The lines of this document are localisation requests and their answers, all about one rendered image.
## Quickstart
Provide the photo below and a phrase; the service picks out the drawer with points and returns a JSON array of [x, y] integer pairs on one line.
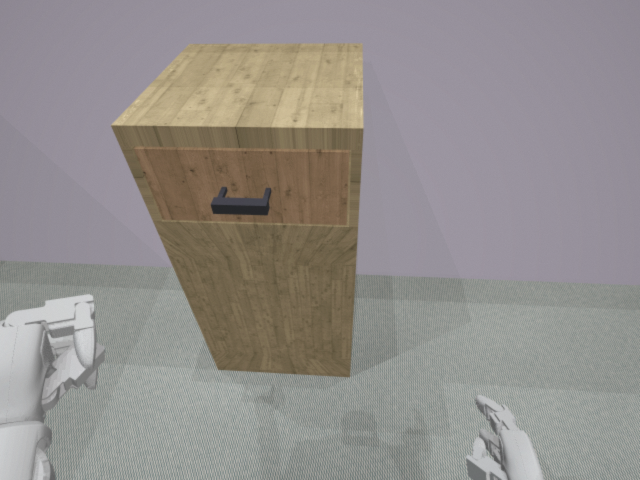
[[308, 186]]

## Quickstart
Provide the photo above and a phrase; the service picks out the robot right hand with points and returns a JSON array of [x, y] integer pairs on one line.
[[513, 452]]

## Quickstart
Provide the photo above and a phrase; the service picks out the robot left hand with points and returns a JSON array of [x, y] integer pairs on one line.
[[27, 354]]

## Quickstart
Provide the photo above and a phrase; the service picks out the robot left forearm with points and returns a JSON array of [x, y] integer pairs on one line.
[[23, 446]]

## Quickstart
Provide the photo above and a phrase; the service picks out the cabinet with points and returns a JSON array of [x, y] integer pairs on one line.
[[268, 297]]

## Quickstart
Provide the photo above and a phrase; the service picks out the handle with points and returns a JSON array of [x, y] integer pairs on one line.
[[241, 206]]

